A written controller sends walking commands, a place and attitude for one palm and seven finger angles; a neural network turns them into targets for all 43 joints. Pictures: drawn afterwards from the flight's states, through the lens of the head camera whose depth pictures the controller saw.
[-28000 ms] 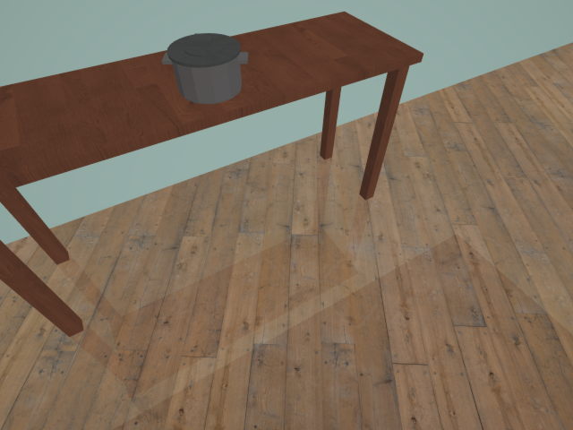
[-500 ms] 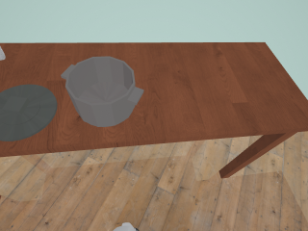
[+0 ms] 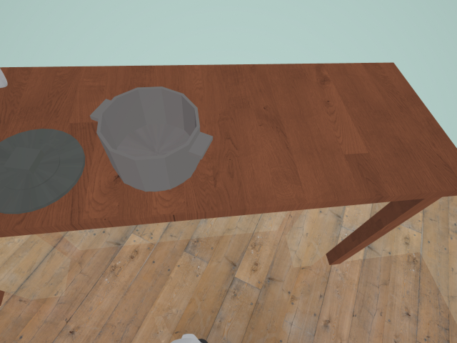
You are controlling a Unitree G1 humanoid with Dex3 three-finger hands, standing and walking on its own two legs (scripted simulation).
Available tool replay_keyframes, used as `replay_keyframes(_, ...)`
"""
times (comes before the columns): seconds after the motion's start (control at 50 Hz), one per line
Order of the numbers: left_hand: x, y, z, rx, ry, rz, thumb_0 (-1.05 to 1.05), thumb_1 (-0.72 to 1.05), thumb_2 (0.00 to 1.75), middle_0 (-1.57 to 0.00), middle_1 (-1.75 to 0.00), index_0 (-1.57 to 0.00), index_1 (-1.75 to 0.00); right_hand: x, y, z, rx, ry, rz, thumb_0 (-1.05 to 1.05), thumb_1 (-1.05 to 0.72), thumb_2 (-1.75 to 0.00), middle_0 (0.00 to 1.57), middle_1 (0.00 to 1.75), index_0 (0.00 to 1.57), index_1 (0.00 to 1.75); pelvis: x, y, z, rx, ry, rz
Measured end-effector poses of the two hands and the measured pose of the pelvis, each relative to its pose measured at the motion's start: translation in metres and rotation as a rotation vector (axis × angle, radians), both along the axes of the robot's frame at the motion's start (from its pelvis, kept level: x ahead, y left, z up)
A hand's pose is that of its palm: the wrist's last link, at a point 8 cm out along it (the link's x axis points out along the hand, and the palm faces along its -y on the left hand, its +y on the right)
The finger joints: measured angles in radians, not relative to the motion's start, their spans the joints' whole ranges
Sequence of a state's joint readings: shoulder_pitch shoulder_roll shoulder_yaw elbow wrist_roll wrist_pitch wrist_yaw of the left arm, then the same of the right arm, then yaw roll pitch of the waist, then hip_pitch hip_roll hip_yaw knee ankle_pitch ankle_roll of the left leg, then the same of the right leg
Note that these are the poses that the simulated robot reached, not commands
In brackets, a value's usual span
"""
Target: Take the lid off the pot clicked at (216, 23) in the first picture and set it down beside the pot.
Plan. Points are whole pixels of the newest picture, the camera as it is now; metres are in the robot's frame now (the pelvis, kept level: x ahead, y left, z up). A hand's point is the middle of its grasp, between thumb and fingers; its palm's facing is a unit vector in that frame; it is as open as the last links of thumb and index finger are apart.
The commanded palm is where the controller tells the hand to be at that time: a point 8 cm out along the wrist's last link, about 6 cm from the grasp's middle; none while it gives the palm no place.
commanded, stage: draw the hand back to the body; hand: left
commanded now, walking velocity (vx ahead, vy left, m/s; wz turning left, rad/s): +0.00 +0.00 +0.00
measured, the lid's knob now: (24, 160) +0.45 +0.38 +0.00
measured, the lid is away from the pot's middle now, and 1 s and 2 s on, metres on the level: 0.24 0.24 0.24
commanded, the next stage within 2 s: none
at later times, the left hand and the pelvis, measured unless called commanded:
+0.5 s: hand out of the picture +0.40 +0.30 +0.19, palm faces +0.40 -0.85 -0.35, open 11.0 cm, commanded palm +0.34 +0.34 +0.22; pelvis +0.00 -0.02 +0.02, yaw +0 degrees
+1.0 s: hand (30, 139) +0.34 +0.24 +0.19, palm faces +0.55 -0.79 -0.28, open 9.0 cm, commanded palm +0.28 +0.27 +0.21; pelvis +0.03 -0.09 +0.02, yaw +0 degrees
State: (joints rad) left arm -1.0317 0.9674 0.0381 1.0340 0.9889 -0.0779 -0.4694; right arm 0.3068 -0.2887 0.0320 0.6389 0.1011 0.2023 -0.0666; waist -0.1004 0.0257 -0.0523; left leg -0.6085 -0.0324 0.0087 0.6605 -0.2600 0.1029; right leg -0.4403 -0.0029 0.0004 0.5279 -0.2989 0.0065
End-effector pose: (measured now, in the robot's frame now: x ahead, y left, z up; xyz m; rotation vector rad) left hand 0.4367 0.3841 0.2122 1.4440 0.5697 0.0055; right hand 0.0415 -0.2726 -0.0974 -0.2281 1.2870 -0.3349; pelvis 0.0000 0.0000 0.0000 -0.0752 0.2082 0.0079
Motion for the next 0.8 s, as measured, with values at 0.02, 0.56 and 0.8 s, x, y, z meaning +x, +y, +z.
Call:
replay_keyframes(0.02,-0.001,0.000,-0.001,0.000,0.001,-0.002,0.00,-0.01,0.65,-0.37,-0.86,-0.36,-0.85,0.002,0.001,0.000,0.006,-0.003,0.000,0.01,-0.90,-0.90,0.20,0.30,0.20,0.30,0.000,0.000,0.000,0.001,-0.002,-0.001)
replay_keyframes(0.56,-0.078,-0.051,-0.003,-0.987,-0.979,0.134,0.00,0.02,0.66,-0.36,-0.83,-0.35,-0.83,0.107,0.021,0.041,0.048,-0.412,0.263,0.01,-0.90,-0.90,0.20,0.30,0.20,0.30,0.003,-0.023,0.020,0.039,-0.180,-0.008)
replay_keyframes(0.8,-0.111,-0.075,-0.003,-0.945,-1.029,0.221,0.00,0.24,0.72,-0.32,-0.70,-0.31,-0.69,0.104,-0.037,0.031,0.038,-0.384,0.218,0.01,-0.90,-0.90,0.20,0.30,0.20,0.30,0.020,-0.057,0.023,0.062,-0.204,-0.018)
